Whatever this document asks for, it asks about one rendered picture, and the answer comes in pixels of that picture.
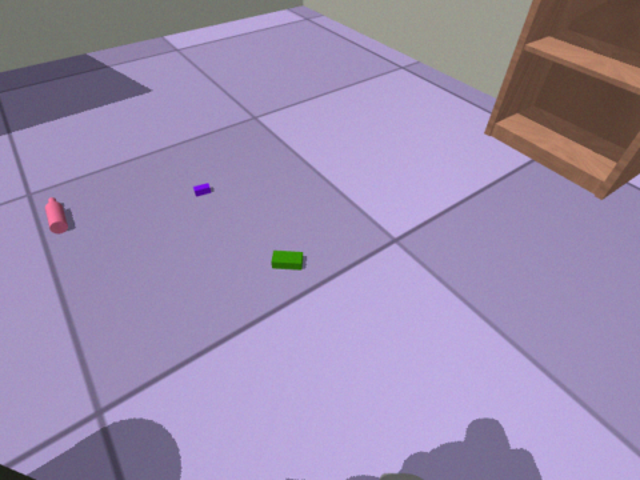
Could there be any bookshelf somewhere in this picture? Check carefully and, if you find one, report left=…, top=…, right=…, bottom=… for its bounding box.
left=484, top=0, right=640, bottom=200

